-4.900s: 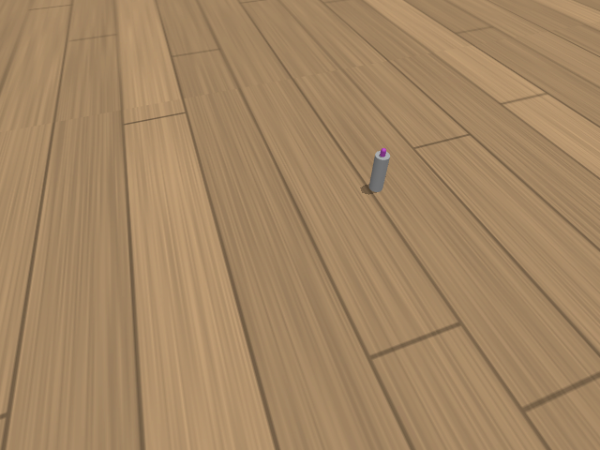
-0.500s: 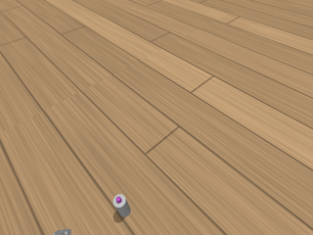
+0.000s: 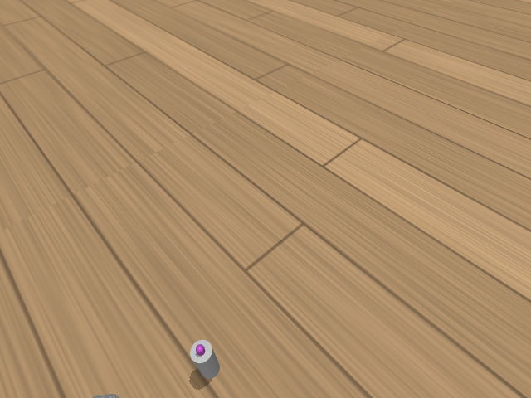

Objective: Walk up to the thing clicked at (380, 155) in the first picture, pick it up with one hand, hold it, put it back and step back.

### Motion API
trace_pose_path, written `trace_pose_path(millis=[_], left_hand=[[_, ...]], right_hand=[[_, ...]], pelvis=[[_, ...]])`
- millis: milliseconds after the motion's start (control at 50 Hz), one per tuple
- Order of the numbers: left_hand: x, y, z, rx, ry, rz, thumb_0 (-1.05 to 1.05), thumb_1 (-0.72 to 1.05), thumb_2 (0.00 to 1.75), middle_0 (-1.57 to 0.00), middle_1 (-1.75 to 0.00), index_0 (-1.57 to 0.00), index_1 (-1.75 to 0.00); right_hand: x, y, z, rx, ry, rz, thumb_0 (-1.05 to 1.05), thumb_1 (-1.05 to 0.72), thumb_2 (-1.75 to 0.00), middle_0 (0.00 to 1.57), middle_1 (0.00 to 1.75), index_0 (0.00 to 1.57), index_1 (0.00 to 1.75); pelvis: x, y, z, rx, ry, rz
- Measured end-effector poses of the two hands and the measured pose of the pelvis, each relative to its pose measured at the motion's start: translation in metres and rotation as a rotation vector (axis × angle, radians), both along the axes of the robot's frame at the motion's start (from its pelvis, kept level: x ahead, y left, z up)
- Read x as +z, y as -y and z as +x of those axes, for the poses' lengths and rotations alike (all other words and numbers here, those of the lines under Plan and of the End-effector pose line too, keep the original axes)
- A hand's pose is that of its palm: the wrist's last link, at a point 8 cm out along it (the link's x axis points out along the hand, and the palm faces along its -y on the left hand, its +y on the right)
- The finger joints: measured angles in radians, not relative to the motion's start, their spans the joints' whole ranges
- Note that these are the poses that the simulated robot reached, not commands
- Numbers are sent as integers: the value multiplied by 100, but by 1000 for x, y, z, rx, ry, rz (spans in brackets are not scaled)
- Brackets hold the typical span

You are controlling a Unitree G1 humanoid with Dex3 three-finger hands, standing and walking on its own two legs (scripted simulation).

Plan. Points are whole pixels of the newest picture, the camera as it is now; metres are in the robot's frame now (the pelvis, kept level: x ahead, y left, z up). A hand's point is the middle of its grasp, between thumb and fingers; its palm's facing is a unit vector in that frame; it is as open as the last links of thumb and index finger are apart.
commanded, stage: walk up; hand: left
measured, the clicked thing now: (205, 358) +0.34 +0.23 -0.66
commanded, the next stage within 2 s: stand in 0.64 s
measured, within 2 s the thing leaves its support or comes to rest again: neither
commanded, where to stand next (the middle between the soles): +0.02 +0.00 m, yaw +0 degrees
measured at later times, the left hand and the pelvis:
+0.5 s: hand out of the picture +0.08 +0.24 -0.16, palm faces +0.00 -0.94 -0.33, open 7.4 cm; pelvis +0.00 -0.01 +0.00, yaw +1 degrees
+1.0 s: hand out of the picture +0.08 +0.24 -0.15, palm faces -0.01 -0.94 -0.34, open 7.4 cm; pelvis +0.00 -0.01 +0.00, yaw +1 degrees
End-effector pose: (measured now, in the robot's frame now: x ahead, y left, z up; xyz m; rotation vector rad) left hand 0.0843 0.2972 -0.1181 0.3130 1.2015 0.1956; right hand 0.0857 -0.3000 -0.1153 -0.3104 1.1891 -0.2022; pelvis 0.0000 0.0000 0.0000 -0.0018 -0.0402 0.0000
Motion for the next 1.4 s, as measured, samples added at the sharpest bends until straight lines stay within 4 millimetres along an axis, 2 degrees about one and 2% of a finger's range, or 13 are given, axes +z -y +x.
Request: trace_pose_path(millis=[240, 480, 760, 1100, 1400], left_hand=[[0, 2, -21, 26, -47, 6, 1, 90, 90, -20, -30, -20, -30], [-2, 8, -12, 23, -22, -7, 1, 90, 90, -20, -30, -20, -30], [0, 10, -2, 14, -15, -5, 0, 90, 90, -20, -30, -20, -30], [2, 16, -8, 10, -18, 2, 1, 90, 90, -20, -30, -20, -30], [0, 19, -19, 10, -28, 0, 0, 90, 90, -20, -30, -20, -30]], right_hand=[[-7, -4, -8, -2, -39, 26, 1, -91, -90, 20, 30, 20, 30], [-5, 2, -16, -12, -56, 10, 1, -91, -90, 20, 30, 20, 29], [-5, 5, -15, -8, -60, 6, 1, -91, -90, 20, 30, 20, 29], [-4, 9, -5, 8, -33, 12, 1, -91, -90, 20, 30, 20, 29], [-4, 15, -20, 2, -55, 6, 1, -91, -90, 20, 30, 20, 29]], pelvis=[[1, 3, 1, 6, 2, -1], [1, 5, 2, 10, 2, 0], [2, 8, 4, 11, -6, 2], [2, 15, 3, 10, -4, 2], [2, 18, -2, 12, -2, -1]])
